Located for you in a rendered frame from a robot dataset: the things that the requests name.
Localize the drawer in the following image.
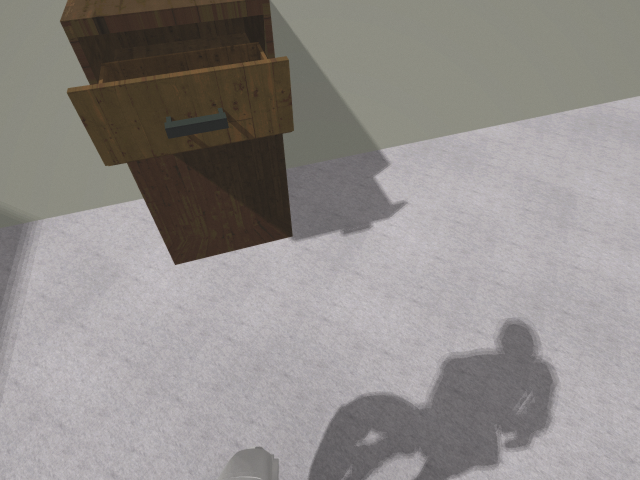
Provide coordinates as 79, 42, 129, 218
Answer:
67, 42, 294, 166

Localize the robot left thigh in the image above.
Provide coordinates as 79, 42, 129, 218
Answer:
217, 448, 279, 480

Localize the handle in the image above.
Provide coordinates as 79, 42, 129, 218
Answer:
164, 108, 229, 139

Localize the cabinet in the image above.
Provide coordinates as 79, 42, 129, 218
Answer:
60, 0, 293, 265

